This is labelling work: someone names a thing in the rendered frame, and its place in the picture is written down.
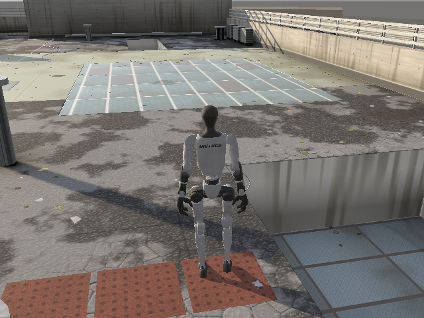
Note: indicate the robot right upper arm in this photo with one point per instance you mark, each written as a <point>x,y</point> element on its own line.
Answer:
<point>233,151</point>

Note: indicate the robot left upper arm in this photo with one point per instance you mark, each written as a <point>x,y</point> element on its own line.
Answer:
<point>187,152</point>

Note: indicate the right robot hand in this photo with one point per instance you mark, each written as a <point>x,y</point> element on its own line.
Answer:
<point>243,204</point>

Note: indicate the robot left shin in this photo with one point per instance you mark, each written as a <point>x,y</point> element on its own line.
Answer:
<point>200,246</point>

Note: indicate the robot left thigh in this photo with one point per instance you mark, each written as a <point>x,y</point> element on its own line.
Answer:
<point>196,196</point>

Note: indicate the right robot forearm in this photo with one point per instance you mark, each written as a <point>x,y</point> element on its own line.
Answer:
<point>239,181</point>

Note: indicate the left robot forearm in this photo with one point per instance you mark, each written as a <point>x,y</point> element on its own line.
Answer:
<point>182,183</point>

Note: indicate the left robot hand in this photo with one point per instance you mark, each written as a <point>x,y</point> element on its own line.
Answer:
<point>180,205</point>

